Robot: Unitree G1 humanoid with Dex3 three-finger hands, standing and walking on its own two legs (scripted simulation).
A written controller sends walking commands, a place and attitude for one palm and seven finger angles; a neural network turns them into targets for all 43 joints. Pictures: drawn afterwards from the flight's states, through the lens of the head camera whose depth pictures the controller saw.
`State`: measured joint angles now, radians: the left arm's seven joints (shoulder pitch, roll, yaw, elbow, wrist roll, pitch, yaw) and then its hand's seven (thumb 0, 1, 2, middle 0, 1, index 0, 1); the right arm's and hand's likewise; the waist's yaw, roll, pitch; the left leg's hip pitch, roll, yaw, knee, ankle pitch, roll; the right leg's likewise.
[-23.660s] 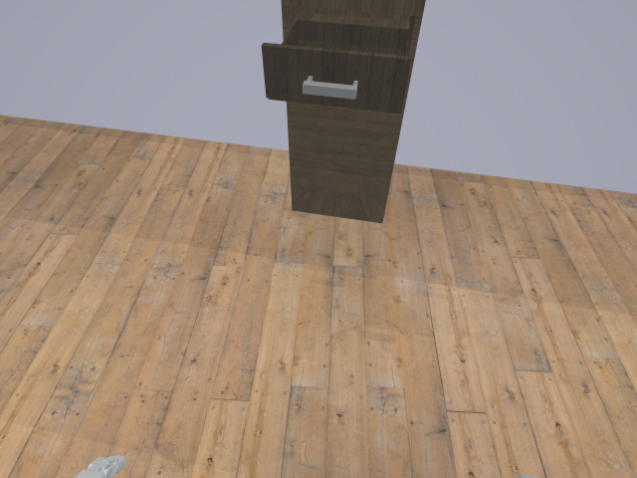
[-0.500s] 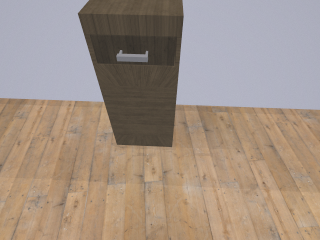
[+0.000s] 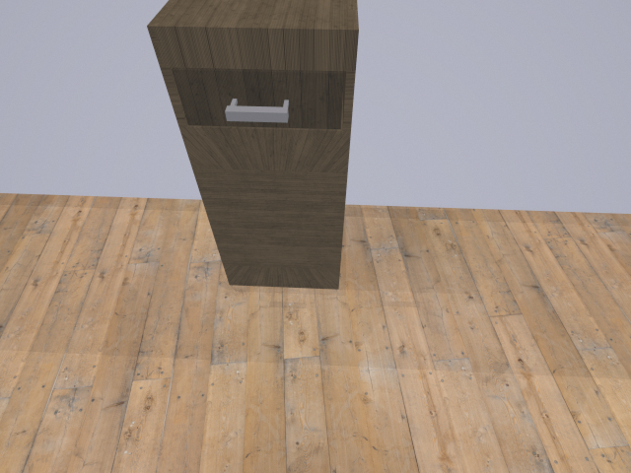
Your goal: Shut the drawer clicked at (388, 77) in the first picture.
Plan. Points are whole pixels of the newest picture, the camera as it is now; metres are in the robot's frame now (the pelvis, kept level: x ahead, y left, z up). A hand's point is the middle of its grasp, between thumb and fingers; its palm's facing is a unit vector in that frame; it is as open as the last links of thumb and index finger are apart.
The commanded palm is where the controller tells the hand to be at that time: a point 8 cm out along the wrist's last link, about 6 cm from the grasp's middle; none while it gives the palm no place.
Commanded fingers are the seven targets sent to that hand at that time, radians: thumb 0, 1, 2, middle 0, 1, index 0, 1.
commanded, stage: look to check the result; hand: left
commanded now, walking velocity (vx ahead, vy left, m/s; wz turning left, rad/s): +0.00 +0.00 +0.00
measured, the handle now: (258, 108) +0.83 +0.18 +0.01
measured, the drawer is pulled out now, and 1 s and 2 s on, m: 0.00 0.00 0.00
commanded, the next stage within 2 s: stand and wait in 0.26 s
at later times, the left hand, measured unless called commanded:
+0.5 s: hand out of the picture +0.03 +0.19 -0.17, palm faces +0.02 -0.97 -0.23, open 7.4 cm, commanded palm none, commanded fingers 0.00 0.90 0.90 -0.20 -0.30 -0.20 -0.30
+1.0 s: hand out of the picture +0.05 +0.20 -0.17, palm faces +0.01 -0.96 -0.26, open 7.4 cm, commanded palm none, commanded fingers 0.00 0.90 0.90 -0.20 -0.30 -0.20 -0.30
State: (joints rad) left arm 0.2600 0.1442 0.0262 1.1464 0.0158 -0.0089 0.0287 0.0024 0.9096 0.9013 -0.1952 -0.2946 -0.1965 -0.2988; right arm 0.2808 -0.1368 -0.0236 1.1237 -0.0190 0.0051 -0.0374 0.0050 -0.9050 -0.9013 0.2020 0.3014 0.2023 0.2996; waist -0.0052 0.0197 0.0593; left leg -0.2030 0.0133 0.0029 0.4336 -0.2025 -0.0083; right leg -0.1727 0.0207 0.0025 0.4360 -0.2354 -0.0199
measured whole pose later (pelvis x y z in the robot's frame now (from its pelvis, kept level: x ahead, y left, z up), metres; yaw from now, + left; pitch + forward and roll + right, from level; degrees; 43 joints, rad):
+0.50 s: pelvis +0.01 -0.01 +0.00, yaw +0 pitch -2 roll +0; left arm 0.21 0.19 0.03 1.14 0.01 -0.01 0.02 0.00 0.91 0.90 -0.20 -0.29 -0.20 -0.30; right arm 0.23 -0.19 -0.02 1.13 -0.02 0.00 -0.03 0.01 -0.90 -0.90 0.20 0.30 0.20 0.30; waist -0.01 0.02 0.06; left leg -0.18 0.02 0.00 0.41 -0.20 -0.02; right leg -0.14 0.03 0.00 0.40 -0.22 -0.03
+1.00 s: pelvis +0.01 -0.01 +0.00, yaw +0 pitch -1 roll +0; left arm 0.18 0.23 0.03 1.14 0.01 -0.02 0.01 0.00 0.91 0.90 -0.20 -0.29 -0.20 -0.30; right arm 0.20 -0.23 -0.02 1.13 -0.02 0.00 -0.03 0.01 -0.90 -0.90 0.20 0.30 0.20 0.30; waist -0.01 0.01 0.06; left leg -0.16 0.02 0.01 0.38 -0.19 -0.02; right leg -0.13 0.03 0.01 0.37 -0.22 -0.03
